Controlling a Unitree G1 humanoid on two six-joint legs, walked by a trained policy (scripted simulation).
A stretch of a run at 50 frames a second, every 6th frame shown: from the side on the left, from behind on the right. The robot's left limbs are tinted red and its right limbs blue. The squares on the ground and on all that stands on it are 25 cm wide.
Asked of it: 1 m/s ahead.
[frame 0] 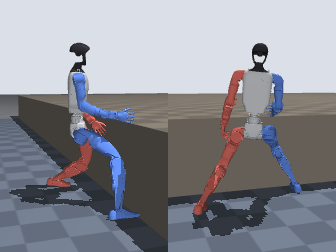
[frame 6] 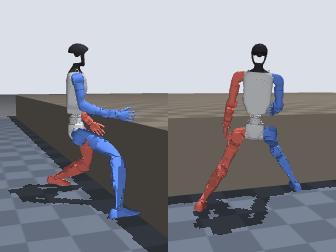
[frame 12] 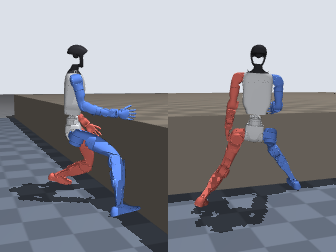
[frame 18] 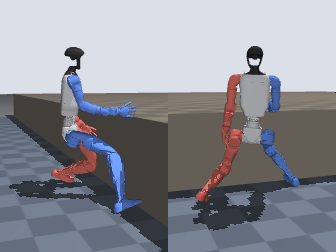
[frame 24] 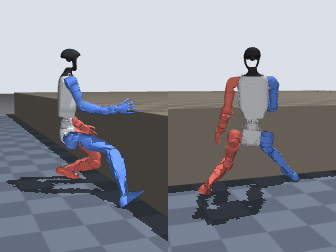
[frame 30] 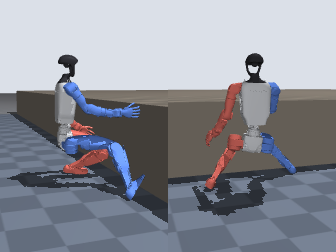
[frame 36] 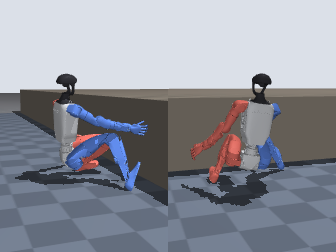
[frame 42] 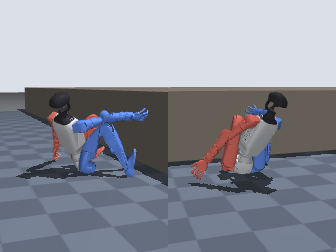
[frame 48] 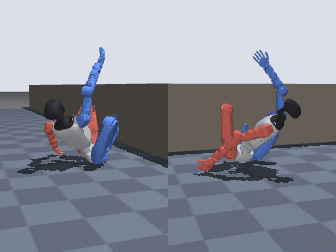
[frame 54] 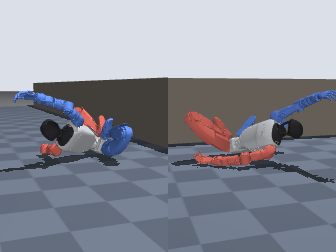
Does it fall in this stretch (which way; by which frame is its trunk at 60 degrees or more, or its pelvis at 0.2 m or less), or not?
yes: goes over backward and to its right; its pelvis at 0.2 m or less by frame 42
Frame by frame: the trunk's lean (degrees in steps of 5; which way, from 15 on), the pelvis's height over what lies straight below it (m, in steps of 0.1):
0: 5, 0.6
6: 5, 0.6
12: 5, 0.6
18: 5, 0.6
24: 5, 0.5
30: 5, 0.4
36: 10, 0.3
42: 35 to its right, 0.1
48: 55 backward and to its right, 0.1
54: 75 backward and to its right, 0.1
